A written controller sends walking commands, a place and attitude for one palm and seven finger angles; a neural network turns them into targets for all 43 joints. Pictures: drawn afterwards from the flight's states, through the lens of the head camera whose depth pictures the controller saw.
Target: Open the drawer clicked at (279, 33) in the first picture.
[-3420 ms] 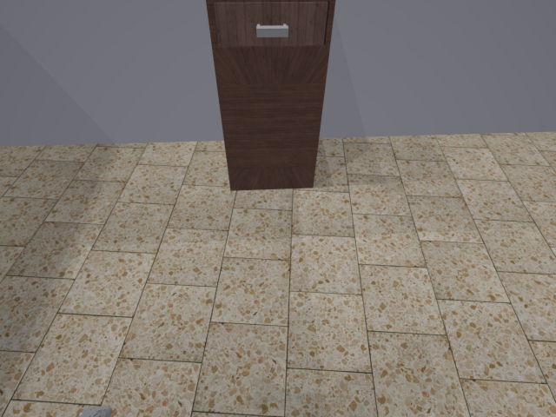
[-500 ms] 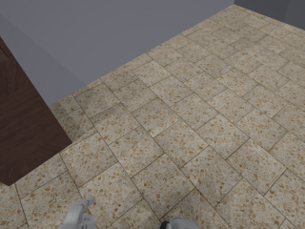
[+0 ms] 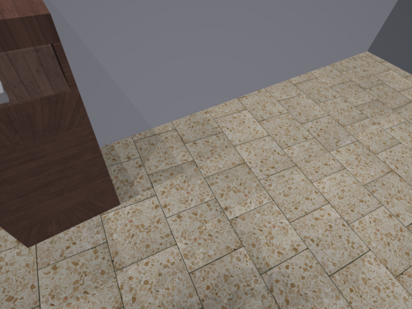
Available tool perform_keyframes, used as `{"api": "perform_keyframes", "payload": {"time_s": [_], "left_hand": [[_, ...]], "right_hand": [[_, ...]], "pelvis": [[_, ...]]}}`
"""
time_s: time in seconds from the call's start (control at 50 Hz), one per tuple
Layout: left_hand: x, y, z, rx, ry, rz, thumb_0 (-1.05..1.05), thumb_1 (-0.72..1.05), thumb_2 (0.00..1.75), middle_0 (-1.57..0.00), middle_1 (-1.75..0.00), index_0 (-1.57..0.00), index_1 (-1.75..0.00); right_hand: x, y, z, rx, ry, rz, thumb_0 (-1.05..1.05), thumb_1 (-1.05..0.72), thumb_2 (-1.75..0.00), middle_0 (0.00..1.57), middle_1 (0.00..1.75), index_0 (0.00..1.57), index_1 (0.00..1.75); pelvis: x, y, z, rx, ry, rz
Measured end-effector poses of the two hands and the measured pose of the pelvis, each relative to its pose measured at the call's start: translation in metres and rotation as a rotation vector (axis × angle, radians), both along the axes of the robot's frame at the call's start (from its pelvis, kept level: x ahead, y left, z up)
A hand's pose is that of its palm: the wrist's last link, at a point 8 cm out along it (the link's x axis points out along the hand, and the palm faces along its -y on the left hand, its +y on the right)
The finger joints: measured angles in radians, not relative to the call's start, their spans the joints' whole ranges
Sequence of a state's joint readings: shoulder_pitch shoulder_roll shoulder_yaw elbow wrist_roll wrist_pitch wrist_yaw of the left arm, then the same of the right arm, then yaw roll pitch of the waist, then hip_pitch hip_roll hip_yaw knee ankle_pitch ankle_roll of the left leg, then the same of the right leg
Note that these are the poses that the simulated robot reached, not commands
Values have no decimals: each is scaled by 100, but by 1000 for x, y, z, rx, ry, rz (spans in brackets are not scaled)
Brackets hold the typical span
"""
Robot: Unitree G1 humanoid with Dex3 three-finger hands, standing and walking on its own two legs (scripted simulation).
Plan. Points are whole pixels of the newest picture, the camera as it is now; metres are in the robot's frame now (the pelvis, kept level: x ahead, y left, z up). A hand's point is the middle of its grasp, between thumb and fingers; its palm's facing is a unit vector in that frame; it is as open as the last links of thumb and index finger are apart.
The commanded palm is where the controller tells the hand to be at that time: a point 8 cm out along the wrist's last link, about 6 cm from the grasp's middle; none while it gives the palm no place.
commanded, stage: turn to face it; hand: left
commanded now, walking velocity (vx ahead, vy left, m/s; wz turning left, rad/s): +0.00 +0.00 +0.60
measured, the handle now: out of the picture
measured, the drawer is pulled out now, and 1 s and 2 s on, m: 0.00 0.00 0.00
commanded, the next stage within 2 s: take the last steps up to it in 0.90 s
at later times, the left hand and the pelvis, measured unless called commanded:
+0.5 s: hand out of the picture +0.06 +0.16 -0.13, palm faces +0.29 -0.91 -0.30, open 7.4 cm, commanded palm none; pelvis +0.01 -0.06 +0.01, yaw +17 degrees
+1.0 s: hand out of the picture -0.11 +0.17 -0.16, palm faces +0.53 -0.80 -0.27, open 7.4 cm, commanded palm none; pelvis -0.01 -0.04 +0.01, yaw +30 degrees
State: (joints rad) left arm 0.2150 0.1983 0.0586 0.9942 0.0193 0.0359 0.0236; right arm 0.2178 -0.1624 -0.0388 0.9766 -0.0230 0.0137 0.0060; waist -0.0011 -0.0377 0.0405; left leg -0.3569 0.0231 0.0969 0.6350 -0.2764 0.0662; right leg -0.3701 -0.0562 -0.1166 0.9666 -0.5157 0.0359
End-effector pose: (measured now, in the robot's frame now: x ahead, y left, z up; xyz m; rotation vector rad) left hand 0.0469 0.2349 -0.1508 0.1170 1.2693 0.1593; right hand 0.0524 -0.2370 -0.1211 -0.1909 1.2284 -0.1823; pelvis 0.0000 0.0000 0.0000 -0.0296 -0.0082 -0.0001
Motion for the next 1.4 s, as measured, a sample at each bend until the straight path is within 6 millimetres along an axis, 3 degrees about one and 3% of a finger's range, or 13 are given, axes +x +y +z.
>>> {"api": "perform_keyframes", "payload": {"time_s": [0.12, 0.24, 0.4, 0.48, 0.56, 0.68, 0.82, 0.92, 1.06, 1.22, 1.3, 1.4], "left_hand": [[-15, 17, 15, 34, 49, 56, 1, 91, 90, -20, -30, -20, -30], [-11, 19, 27, 80, 13, 107, 1, 91, 90, -20, -30, -20, -30], [8, -11, 42, 144, -141, 157, 1, 91, 90, -20, -30, -20, -30], [-7, -31, 52, 155, -162, 196, 0, 90, 90, -20, -30, -20, -30], [-27, -44, 55, 147, -137, 242, 0, 90, 90, -21, -30, -20, -30], [-69, -53, 46, 114, -78, 330, 0, 90, 90, -21, -30, -20, -30], [-148, -41, 14, 67, 51, 472, 0, 90, 90, -21, -30, -21, -30], [-183, -33, 13, 56, 140, 531, 1, 90, 90, -20, -30, -20, -30], [-176, -33, 27, 67, 92, 552, 1, 91, 90, -20, -30, -20, -30], [-140, -57, 29, 88, -6, 531, 0, 91, 90, -20, -30, -20, -30], [-144, -82, 34, 58, 0, 582, 0, 91, 90, -20, -30, -20, -30], [-159, -109, 35, -23, 106, 624, 0, 90, 90, -20, -30, -20, -30]], "right_hand": [[21, 4, 9, 2, 4, 43, 0, -91, -90, 20, 30, 20, 30], [35, -10, 8, 9, 14, 86, 0, -90, -90, 20, 30, 20, 30], [55, -53, -14, 28, 22, 157, 0, -90, -90, 20, 30, 20, 30], [74, -69, -15, 27, 20, 211, 0, -91, -90, 20, 30, 20, 30], [92, -71, -7, 31, 5, 267, 0, -91, -90, 20, 30, 19, 30], [117, -51, -1, 23, 14, 377, 0, -91, -90, 20, 30, 19, 29], [151, 7, 2, 1, -65, 528, 0, -91, -90, 20, 30, 19, 30], [151, 37, 13, 2, -99, 579, 0, -91, -90, 20, 30, 20, 30], [136, 45, 10, 32, -54, 595, 0, -90, -90, 20, 30, 20, 30], [118, 17, -25, 78, 38, 554, 0, -90, -90, 20, 30, 20, 30], [116, 11, -22, 72, 113, 565, 0, -91, -90, 20, 30, 20, 30], [124, 18, -11, 63, 134, 557, 0, -91, -90, 20, 30, 19, 30]], "pelvis": [[6, 1, 12, 0, 23, 46], [9, -11, 14, -1, 29, 111], [7, -49, 2, 28, 29, 223], [6, -61, 5, 35, 7, 285], [6, -68, 12, 57, 0, 339], [3, -67, 14, 70, 11, 412], [-8, -45, -1, 28, 24, 481], [-14, -38, 5, 24, 15, 501], [-14, -38, 13, 20, 5, 534], [6, -48, 1, 38, -8, 565], [18, -43, 10, 40, -7, 581], [34, -29, 18, 43, 2, 603]]}}
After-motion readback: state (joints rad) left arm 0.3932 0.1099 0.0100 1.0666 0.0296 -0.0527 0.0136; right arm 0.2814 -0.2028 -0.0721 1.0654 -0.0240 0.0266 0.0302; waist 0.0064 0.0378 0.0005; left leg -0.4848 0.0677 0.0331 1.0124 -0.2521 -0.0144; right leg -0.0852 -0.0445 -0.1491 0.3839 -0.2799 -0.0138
